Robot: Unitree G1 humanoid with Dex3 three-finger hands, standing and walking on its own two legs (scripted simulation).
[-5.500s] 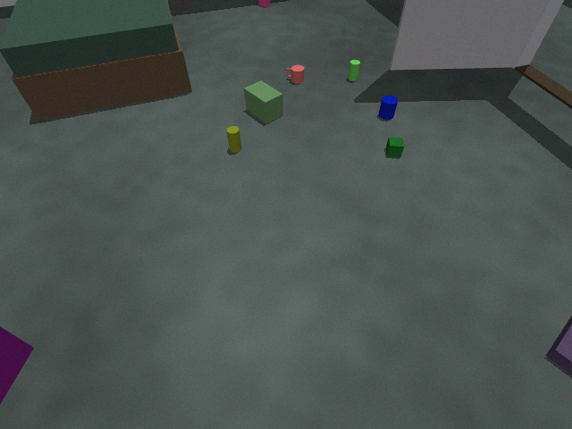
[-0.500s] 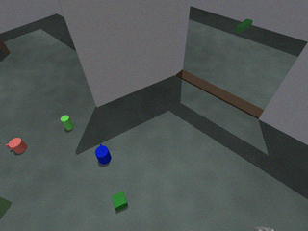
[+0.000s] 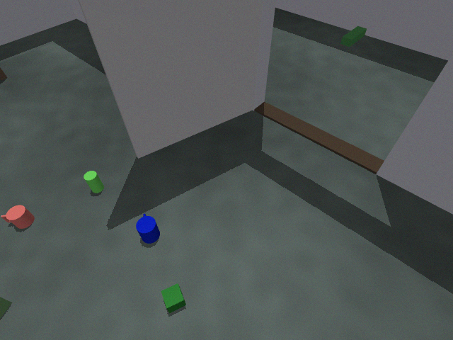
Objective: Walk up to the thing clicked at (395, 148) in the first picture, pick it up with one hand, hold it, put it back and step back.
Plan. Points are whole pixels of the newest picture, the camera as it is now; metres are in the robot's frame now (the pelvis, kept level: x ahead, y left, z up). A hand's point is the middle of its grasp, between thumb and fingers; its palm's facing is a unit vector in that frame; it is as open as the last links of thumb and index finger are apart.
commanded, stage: walk up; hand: left
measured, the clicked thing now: (173, 298) +0.40 +0.23 -0.75
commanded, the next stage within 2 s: stand in 0.02 s
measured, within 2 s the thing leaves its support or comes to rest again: neither
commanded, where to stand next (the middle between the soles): +0.03 +0.00 m, yaw +0 degrees
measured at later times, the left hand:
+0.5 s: hand out of the picture +0.09 +0.25 -0.16, palm faces -0.02 -0.94 -0.34, open 7.4 cm
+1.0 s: hand out of the picture +0.10 +0.25 -0.15, palm faces -0.02 -0.94 -0.35, open 7.4 cm
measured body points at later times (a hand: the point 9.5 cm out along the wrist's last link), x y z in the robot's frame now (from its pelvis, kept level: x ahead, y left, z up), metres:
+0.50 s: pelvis +0.01 +0.00 +0.00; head +0.02 -0.01 +0.45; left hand +0.09 +0.30 -0.13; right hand +0.09 -0.31 -0.13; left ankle +0.03 +0.13 -0.75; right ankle +0.00 -0.14 -0.75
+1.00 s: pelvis +0.02 -0.01 +0.00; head +0.02 -0.01 +0.45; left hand +0.10 +0.29 -0.13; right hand +0.09 -0.31 -0.13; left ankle +0.03 +0.13 -0.75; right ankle +0.00 -0.14 -0.75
